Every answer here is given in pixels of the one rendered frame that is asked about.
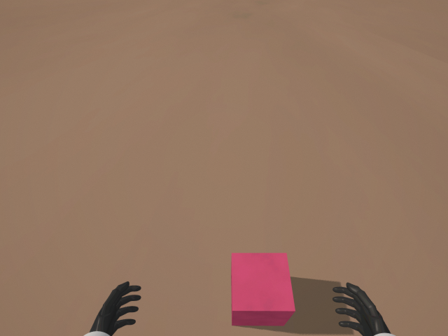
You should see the right robot hand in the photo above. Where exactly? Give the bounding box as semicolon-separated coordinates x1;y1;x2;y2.
332;283;391;336

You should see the left robot hand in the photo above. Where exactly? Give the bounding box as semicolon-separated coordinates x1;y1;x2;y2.
90;281;141;336

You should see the carton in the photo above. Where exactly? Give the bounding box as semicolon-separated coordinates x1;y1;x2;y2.
231;253;295;326

